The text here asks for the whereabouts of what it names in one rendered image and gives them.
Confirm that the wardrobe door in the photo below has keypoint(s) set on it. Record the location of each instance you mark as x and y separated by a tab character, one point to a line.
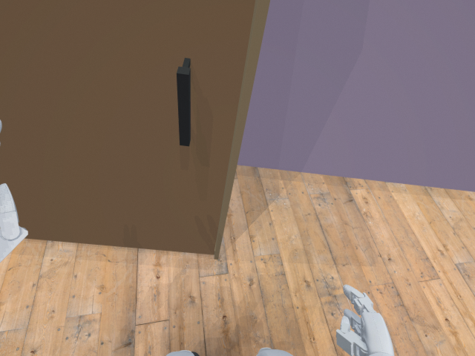
90	144

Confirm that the left robot hand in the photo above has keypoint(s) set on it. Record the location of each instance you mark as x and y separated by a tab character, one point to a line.
11	234

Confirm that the right robot hand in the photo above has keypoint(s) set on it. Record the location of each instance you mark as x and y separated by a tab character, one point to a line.
370	331

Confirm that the handle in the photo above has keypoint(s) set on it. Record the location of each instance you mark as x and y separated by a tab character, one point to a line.
184	101

